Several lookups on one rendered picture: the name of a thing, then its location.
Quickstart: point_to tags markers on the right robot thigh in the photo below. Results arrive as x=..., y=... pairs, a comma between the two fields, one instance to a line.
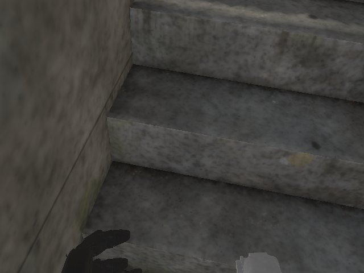
x=257, y=263

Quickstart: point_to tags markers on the robot left hand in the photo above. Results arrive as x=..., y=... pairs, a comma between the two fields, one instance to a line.
x=80, y=259

